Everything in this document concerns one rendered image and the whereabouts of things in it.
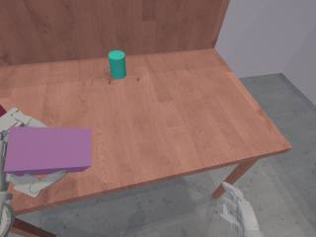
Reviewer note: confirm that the sponge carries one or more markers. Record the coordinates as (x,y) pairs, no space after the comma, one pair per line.
(46,150)

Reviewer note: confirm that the robot left hand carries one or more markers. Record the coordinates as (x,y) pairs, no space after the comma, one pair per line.
(27,184)

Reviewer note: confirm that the robot left forearm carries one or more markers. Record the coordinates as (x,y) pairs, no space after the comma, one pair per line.
(7,213)

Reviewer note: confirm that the table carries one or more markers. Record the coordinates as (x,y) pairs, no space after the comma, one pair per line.
(179,111)

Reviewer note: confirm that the robot right hand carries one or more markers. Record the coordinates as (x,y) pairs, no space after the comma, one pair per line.
(242,216)

